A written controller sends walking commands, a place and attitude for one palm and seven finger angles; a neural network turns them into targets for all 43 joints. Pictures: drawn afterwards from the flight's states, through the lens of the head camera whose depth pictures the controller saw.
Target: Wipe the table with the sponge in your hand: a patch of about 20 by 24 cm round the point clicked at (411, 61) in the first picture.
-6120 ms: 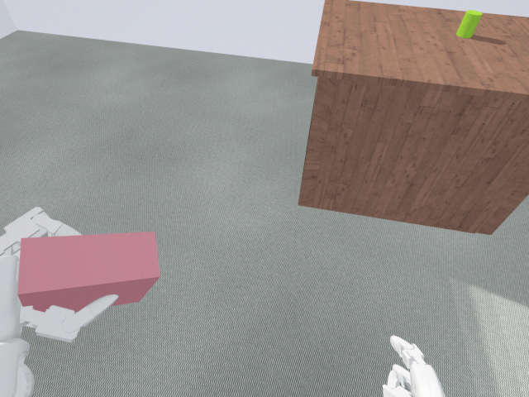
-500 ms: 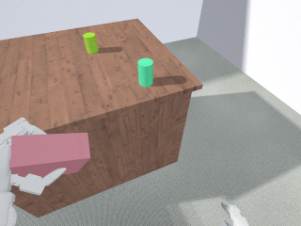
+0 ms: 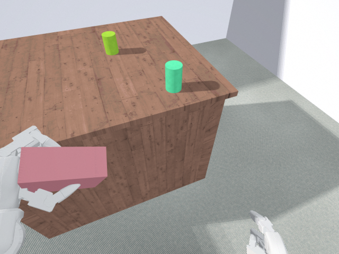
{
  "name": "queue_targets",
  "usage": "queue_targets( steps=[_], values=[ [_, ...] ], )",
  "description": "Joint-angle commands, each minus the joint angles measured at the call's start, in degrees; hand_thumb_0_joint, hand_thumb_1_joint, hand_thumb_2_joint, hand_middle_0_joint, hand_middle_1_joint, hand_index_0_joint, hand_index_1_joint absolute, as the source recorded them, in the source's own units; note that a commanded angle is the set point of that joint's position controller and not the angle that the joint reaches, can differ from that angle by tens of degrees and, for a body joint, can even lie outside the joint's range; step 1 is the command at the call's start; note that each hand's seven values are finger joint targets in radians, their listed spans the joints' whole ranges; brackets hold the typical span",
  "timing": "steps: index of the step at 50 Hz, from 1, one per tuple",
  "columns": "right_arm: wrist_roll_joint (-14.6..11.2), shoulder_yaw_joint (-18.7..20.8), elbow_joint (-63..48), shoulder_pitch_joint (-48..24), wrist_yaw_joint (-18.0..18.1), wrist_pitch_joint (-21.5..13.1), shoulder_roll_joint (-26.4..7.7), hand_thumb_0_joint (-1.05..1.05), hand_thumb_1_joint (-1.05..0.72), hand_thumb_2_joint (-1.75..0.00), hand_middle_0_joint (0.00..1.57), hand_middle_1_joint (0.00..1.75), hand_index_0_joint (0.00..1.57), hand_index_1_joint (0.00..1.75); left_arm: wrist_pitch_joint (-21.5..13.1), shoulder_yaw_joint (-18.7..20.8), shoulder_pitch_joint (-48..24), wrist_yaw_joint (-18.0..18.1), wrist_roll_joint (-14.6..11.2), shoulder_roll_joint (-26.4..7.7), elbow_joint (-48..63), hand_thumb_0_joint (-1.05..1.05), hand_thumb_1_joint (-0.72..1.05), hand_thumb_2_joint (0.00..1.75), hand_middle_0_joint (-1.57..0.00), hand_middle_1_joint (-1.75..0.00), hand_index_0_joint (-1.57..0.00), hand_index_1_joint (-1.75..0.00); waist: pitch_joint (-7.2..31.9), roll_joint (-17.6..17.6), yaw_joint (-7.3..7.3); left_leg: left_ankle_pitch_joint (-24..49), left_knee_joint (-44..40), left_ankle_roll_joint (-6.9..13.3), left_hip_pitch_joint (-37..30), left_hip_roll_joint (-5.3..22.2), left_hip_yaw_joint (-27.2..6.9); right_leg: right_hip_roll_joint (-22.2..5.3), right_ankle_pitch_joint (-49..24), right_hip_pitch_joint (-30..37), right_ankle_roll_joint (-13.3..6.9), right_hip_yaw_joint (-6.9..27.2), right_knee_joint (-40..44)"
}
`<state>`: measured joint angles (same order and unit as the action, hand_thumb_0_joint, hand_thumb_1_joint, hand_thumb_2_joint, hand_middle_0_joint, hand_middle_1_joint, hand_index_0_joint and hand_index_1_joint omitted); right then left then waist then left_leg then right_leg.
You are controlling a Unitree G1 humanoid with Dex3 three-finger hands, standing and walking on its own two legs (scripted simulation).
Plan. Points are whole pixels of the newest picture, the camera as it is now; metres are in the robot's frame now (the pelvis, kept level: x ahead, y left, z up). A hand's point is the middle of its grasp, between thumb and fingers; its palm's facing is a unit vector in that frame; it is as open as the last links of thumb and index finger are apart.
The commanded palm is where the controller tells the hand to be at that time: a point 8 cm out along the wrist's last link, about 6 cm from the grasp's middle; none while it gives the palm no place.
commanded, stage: shuffle to correct the standing spot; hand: left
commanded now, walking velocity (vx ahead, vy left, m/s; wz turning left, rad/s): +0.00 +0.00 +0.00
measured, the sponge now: (77, 170) +0.23 +0.20 +0.14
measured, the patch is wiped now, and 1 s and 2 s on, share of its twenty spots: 0.00 0.00 0.00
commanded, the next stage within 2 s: come to a stop and stand still in 0.88 s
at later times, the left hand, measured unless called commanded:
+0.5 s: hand (30, 139) +0.28 +0.31 +0.16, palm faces +0.45 -0.79 -0.41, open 9.3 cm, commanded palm +0.23 +0.32 +0.18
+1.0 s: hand (30, 100) +0.38 +0.36 +0.17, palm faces +0.45 -0.76 -0.47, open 9.3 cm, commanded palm +0.31 +0.38 +0.18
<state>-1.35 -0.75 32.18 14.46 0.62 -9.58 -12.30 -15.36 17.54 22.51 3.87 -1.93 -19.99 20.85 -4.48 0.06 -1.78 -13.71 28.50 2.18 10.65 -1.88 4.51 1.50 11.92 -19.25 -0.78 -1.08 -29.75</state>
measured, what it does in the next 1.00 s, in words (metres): walks ahead: left foot, then right foot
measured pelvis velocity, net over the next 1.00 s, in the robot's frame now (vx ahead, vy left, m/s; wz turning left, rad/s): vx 0.16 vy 0.10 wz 0.03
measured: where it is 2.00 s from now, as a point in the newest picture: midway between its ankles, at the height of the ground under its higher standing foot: outside the picture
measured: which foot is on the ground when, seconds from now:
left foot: down 0.00-0.60, up 0.62-0.84, down 0.86-1.00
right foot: down 0.00-0.88, up 0.90-0.96, down 0.98-1.00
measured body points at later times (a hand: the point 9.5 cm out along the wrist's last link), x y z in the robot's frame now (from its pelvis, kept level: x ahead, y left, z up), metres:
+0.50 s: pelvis +0.08 +0.04 -0.01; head +0.08 +0.05 +0.44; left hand +0.25 +0.35 +0.18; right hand +0.26 -0.18 -0.07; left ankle +0.04 +0.12 -0.73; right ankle +0.11 -0.05 -0.70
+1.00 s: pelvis +0.16 +0.10 -0.02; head +0.19 +0.10 +0.43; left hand +0.35 +0.39 +0.20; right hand +0.34 -0.12 -0.11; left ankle +0.21 +0.25 -0.73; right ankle +0.16 -0.01 -0.74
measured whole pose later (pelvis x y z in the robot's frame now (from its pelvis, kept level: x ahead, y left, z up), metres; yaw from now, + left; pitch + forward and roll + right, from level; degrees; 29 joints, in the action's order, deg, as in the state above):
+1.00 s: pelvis +0.16 +0.10 -0.02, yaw +2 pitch -3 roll +1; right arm -1.0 1.1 33.8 12.5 1.2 -7.9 -11.2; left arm -13.4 25.1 22.3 6.1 -1.2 -23.2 27.4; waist -5.7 0.5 -0.6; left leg -17.7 41.6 -1.9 21.2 2.7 0.7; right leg -1.8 23.9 -16.6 -0.8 -2.6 -44.1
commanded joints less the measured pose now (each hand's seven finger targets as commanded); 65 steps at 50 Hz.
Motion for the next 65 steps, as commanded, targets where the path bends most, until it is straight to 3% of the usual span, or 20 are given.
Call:
queue_targets(
  steps=[1,6,14,17,19,20,22,28,31,32,36,40,44,48,50,51,54,56,59,65],
  values=[
    [0.28,1.88,-9.7,-6.64,0.54,-3.1,-5.77,0.0,-0.9,-0.9,0.2,0.3,0.2,0.3,-2.56,12.5,-10.26,1.34,0.03,-13.57,9.68,0.0,0.1,1.3,-1.2,-1.6,-1.2,-1.6,2.63,2.09,-0.66,-25.41,-14.93,1.99,21.02,7.85,-8.78,-2.29,15.94,14.14,1.35,5.41,0.89],
    [1.29,2.02,-9.38,-7.41,-0.16,-4.18,-5.43,0.0,-0.9,-0.9,0.2,0.3,0.2,0.3,-3.57,9.88,-16.07,0.8,0.82,-11.92,15.77,0.0,0.1,1.3,-1.2,-1.6,-1.2,-1.6,5.61,-9.43,-0.67,-25.57,-13.73,1.91,18.69,6.73,-7.08,-1.48,9.91,17.19,0.3,5.41,-2.18],
    [1.67,2.75,-7.85,-5.56,-1.23,-3.23,-5.87,0.0,-0.9,-0.9,0.2,0.3,0.2,0.3,-2.37,9.19,-8.88,1.54,0.79,-11.03,16.04,0.0,0.1,1.3,-1.2,-1.6,-1.2,-1.6,7.46,9.31,0.76,-11.53,20.8,-0.15,16.63,1.53,-5.14,-20.28,27.45,8.21,-11.78,31.52,15.45],
    [1.38,1.87,-7.28,-3.67,-0.51,-1.61,-4.72,0.0,-0.9,-0.9,0.2,0.3,0.2,0.3,-1.62,10.75,-3.91,2.05,-0.31,-10.74,14.14,0.0,0.1,1.3,-1.2,-1.6,-1.2,-1.6,8.33,2.04,2.01,-9.06,0.22,0.22,-0.74,1.63,-3.68,-11.51,19.89,-4.39,-6.19,14.56,3.97],
    [0.71,2.89,-8.51,-5.28,0.19,-1.95,-7.01,0.0,-0.9,-0.9,0.2,0.3,0.2,0.3,-2.75,11.54,-6.36,1.93,-0.94,-11.09,19.83,0.0,0.1,1.3,-1.2,-1.6,-1.2,-1.6,6.77,-18.3,2.41,-6.68,-14.25,2.63,-9.62,14.06,-22.31,1.84,13.64,-16.22,-0.51,0.63,-21.53],
    [1.03,2.81,-8.89,-5.93,-0.11,-1.75,-5.66,0.0,-0.9,-0.9,0.2,0.3,0.2,0.3,-3.02,11.72,-6.19,2.34,0.05,-11.98,19.55,0.0,0.1,1.3,-1.2,-1.6,-1.2,-1.6,6.54,-16.02,2.33,3.59,-12.74,7.18,-9.46,18.31,-25.2,0.91,17.86,-19.83,-0.21,0.03,-29.8],
    [1.48,3.5,-8.46,-5.24,-0.57,-1.76,-6.64,0.0,-0.9,-0.9,0.2,0.3,0.2,0.3,-2.19,11.71,-4.77,1.9,-0.27,-11.76,17.18,0.0,0.1,1.3,-1.2,-1.6,-1.2,-1.6,6.76,-6.03,2.2,11.18,-9.7,9.66,-8.05,18.43,-20.75,-2.01,16.28,-18.67,-0.55,0.99,-30.84],
    [0.67,3.0,-8.84,-6.95,-1.32,-2.29,-7.6,0.0,-0.9,-0.9,0.2,0.3,0.2,0.3,-0.38,8.27,-8.4,3.06,0.76,-10.21,20.3,0.0,0.1,1.3,-1.2,-1.6,-1.2,-1.6,10.04,-7.54,0.53,24.35,7.74,1.56,3.56,9.23,-3.0,0.25,-3.56,13.74,-1.86,-7.63,0.8],
    [1.15,4.44,-9.58,-6.74,-1.47,-0.96,-7.81,0.0,-0.9,-0.9,0.2,0.3,0.2,0.3,-0.92,12.17,-4.36,3.57,-0.33,-12.85,18.48,0.0,0.1,1.3,-1.2,-1.6,-1.2,-1.6,14.85,10.19,0.29,-14.3,45.99,-1.95,29.31,1.44,-5.06,-27.21,-15.24,27.13,-16.98,32.83,8.41],
    [1.62,4.18,-8.37,-5.4,-1.46,0.19,-7.32,0.0,-0.9,-0.9,0.2,0.3,0.2,0.3,-1.18,13.79,-1.58,3.89,-0.56,-12.77,17.15,0.0,0.1,1.3,-1.2,-1.6,-1.2,-1.6,10.34,4.55,0.81,-15.03,47.48,-2.28,31.76,5.24,-9.84,-27.89,-15.22,22.53,-17.35,31.82,8.39],
    [1.27,2.87,-8.12,-7.51,-2.02,3.15,-4.54,0.0,-0.9,-0.9,0.2,0.3,0.2,0.3,-2.58,15.74,2.61,3.46,-0.7,-13.01,21.83,0.0,0.1,1.3,-1.2,-1.6,-1.2,-1.6,8.2,4.22,1.33,-8.1,30.45,-1.91,20.5,9.84,-9.81,-20.52,-13.84,4.75,-10.85,13.18,7.39],
    [1.5,2.78,-6.61,-6.93,0.12,0.85,-3.74,0.0,-0.9,-0.9,0.2,0.3,0.2,0.3,-1.98,13.54,0.46,3.32,-1.02,-12.3,23.37,0.0,0.1,1.3,-1.2,-1.6,-1.2,-1.6,9.99,0.56,1.71,3.0,5.14,-2.34,-2.01,1.93,3.31,-10.41,5.7,-2.19,-3.94,0.31,0.53],
    [0.34,4.68,-8.43,-6.73,1.29,-1.86,-6.91,0.0,-0.9,-0.9,0.2,0.3,0.2,0.3,-2.67,14.06,-2.77,3.31,-0.45,-12.69,23.99,0.0,0.1,1.3,-1.2,-1.6,-1.2,-1.6,9.77,-15.87,1.4,3.65,-6.83,7.05,-2.53,16.42,-20.59,-0.73,17.79,-6.95,1.33,-3.41,-23.08],
    [-0.18,4.34,-6.52,-6.55,0.65,-1.4,-6.89,0.0,-0.9,-0.9,0.2,0.3,0.2,0.3,-1.09,13.36,-4.99,3.38,0.65,-11.83,17.59,0.0,0.1,1.3,-1.2,-1.6,-1.2,-1.6,7.39,-8.7,0.7,0.25,2.39,4.4,11.21,11.39,-8.23,-3.07,8.75,8.0,0.34,-2.1,-3.3],
    [0.14,3.45,-7.2,-7.56,0.19,-0.88,-4.39,0.0,-0.9,-0.9,0.2,0.3,0.2,0.3,-0.65,13.24,-4.36,3.88,0.54,-13.64,16.82,0.0,0.1,1.3,-1.2,-1.6,-1.2,-1.6,6.09,13.08,1.21,-7.75,23.83,-1.96,21.82,0.71,1.64,-18.3,-2.66,13.26,-6.98,24.39,9.66],
    [0.14,3.53,-6.91,-7.49,-0.19,-0.92,-4.89,0.0,-0.9,-0.9,0.2,0.3,0.2,0.3,0.03,11.91,-4.48,3.99,-0.19,-11.59,16.85,0.0,0.1,1.3,-1.2,-1.6,-1.2,-1.6,4.61,14.97,0.44,-10.69,29.26,-3.21,23.62,2.69,-2.32,-21.55,-8.34,12.96,-9.52,26.25,10.92],
    [0.41,1.87,-5.79,-8.87,-0.18,-0.58,-4.09,0.0,-0.9,-0.9,0.2,0.3,0.2,0.3,0.04,13.03,-1.2,4.97,0.21,-11.94,18.4,0.0,0.1,1.3,-1.2,-1.6,-1.2,-1.6,6.67,9.55,1.24,-6.59,9.45,-2.1,12.3,5.36,-3.78,-15.64,-25.25,11.58,-6.7,10.84,-1.06],
    [0.25,2.24,-6.12,-7.68,0.56,-0.45,-4.27,0.0,-0.9,-0.9,0.2,0.3,0.2,0.3,0.04,11.75,0.25,4.54,-0.71,-9.72,20.33,0.0,0.1,1.3,-1.2,-1.6,-1.2,-1.6,11.62,-1.49,2.7,24.52,-2.54,-1.02,-5.2,4.85,-6.03,-4.85,-20.41,6.46,0.46,-1.39,-14.9],
    [0.86,3.52,-7.12,-8.91,0.18,-0.82,-5.32,0.0,-0.9,-0.9,0.2,0.3,0.2,0.3,-0.36,12.94,-2.26,4.61,-0.5,-11.9,21.97,0.0,0.1,1.3,-1.2,-1.6,-1.2,-1.6,13.94,-9.81,1.63,40.06,-6.78,6.84,-14.19,18.83,-22.24,0.05,20.52,-7.39,0.89,2.56,-28.04],
    [1.16,2.63,-7.68,-8.17,-0.23,-1.93,-4.63,0.0,-0.9,-0.9,0.2,0.3,0.2,0.3,1.39,10.85,2.6,4.92,-0.27,-10.18,26.77,0.0,0.1,1.3,-1.2,-1.6,-1.2,-1.6,12.38,-15.3,1.87,36.07,-3.31,1.26,-7.8,14.42,-9.01,-0.83,6.7,1.71,0.27,-1.97,-5.07]
  ],
)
